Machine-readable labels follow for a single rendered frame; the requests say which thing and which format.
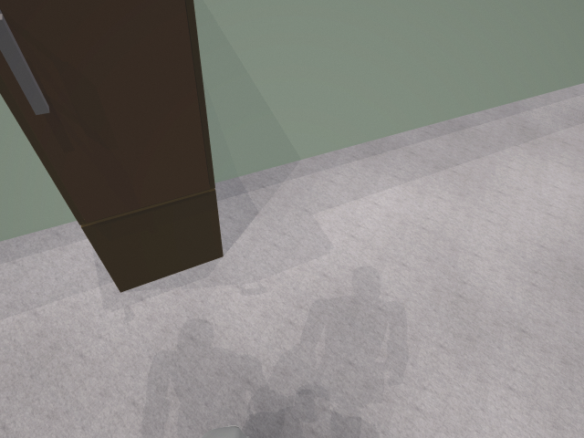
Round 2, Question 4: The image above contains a handle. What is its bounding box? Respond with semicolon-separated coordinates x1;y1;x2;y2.
0;10;50;115

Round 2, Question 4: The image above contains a cupboard door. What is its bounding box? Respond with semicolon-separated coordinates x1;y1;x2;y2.
0;0;210;223

